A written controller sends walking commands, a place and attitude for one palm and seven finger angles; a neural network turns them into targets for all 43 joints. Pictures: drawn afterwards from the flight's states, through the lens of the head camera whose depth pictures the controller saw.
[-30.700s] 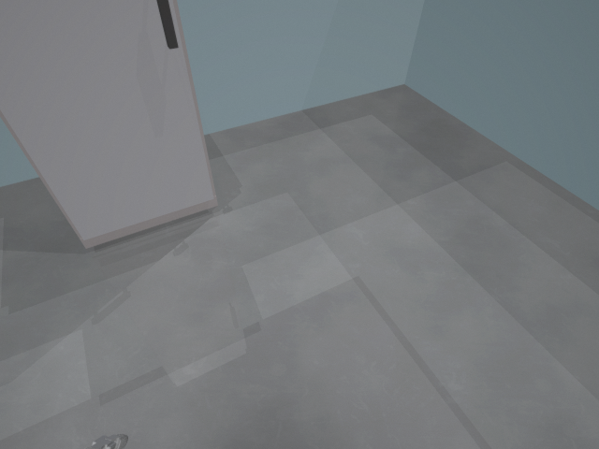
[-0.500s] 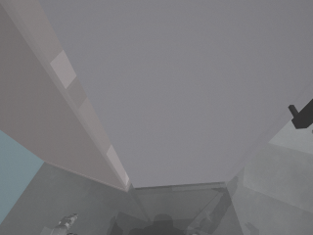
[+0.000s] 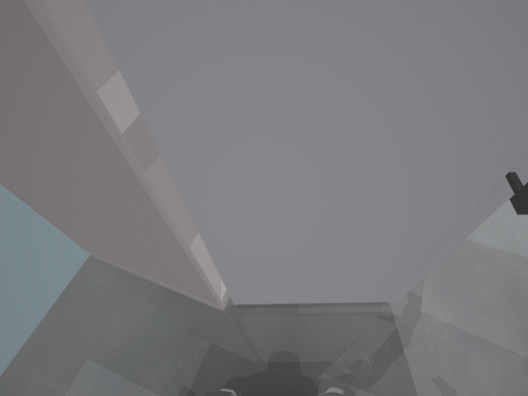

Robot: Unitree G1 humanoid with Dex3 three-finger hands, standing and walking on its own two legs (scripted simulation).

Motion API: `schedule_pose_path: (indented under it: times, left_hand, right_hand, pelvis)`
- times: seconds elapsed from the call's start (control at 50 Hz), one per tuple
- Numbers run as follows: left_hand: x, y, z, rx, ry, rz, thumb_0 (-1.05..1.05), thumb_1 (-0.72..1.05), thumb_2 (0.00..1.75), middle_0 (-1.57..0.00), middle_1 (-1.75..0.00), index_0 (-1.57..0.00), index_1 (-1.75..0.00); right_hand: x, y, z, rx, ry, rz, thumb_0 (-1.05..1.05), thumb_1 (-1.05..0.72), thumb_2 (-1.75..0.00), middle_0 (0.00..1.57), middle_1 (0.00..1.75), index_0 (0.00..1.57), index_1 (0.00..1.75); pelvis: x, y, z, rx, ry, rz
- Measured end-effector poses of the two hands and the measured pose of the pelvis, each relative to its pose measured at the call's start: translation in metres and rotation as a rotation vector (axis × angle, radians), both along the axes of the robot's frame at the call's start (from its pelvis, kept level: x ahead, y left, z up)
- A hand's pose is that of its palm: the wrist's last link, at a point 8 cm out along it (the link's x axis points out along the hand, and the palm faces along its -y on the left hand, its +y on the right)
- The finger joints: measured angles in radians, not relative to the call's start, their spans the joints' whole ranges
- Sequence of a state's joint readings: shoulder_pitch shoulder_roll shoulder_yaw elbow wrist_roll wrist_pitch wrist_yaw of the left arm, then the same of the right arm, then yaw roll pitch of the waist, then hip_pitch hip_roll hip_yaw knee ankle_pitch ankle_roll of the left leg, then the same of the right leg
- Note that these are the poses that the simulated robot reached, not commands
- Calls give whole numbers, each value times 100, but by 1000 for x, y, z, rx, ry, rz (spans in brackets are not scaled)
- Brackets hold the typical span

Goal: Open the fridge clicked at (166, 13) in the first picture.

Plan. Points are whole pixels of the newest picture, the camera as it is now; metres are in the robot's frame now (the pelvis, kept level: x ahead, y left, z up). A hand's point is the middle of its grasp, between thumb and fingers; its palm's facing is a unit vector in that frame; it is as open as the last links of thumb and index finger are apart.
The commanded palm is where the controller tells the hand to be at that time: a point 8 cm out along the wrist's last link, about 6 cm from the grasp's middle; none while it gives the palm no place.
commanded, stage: slip the hand off the handle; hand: right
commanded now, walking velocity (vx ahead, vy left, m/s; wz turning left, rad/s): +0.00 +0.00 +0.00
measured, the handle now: out of the picture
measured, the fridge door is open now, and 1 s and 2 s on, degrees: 68 68 68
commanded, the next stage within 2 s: draw the hand back to the body in 0.72 s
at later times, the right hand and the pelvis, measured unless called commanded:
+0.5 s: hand out of the picture +0.27 -0.41 +0.14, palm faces +0.51 +0.81 -0.29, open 14.6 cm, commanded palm +0.22 -0.43 +0.15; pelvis -0.01 +0.02 +0.00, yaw -3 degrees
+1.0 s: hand out of the picture +0.27 -0.37 +0.15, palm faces +0.27 +0.96 -0.07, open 14.7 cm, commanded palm +0.21 -0.42 +0.16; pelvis -0.01 +0.02 +0.01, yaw -2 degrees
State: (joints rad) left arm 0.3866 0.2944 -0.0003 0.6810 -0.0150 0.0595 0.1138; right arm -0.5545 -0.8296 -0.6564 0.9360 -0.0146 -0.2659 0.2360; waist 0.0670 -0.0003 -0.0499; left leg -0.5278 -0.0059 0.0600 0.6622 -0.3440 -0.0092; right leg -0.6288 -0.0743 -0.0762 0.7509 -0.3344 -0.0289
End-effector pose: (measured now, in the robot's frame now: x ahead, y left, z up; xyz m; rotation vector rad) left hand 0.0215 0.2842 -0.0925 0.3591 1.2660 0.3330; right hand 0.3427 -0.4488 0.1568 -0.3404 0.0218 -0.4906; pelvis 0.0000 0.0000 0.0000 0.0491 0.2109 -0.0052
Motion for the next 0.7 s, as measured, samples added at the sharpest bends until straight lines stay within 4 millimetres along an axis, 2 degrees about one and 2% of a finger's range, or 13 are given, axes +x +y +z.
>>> schedule_pose_path:
  times: [0.12, 0.34, 0.44, 0.56, 0.7]
  left_hand:
    - [22, -5, -2, -23, -79, -12, 1, 90, 90, -20, -30, -21, -30]
    - [101, -22, 8, -56, -315, -157, 1, 90, 90, -20, -30, -21, -30]
    - [125, -26, 14, -62, -381, -214, 1, 90, 90, -20, -30, -21, -30]
    - [131, -25, 16, -65, -408, -245, 1, 90, 90, -20, -30, -21, -30]
    - [116, -15, 10, -62, -374, -234, 1, 90, 90, -20, -30, -21, -30]
  right_hand:
    - [-23, 10, -4, 13, -47, 15, -1, 54, -20, 26, 115, 26, 115]
    - [-91, 9, 0, 4, -46, -55, -1, 55, -20, 26, 115, 26, 115]
    - [-111, 7, 3, 19, -48, -61, -1, 55, -20, 26, 115, 26, 115]
    - [-123, 12, -2, 24, -13, -52, -1, 55, -20, 26, 115, 26, 115]
    - [-127, 16, 0, 12, -46, -52, -1, 55, -20, 26, 115, 26, 115]
  pelvis:
    - [0, 0, 0, -5, -24, 7]
    - [-5, 7, 2, -8, -79, -29]
    - [-10, 12, 3, -11, -94, -46]
    - [-14, 17, 3, -13, -103, -57]
    - [-15, 23, 3, -17, -107, -53]
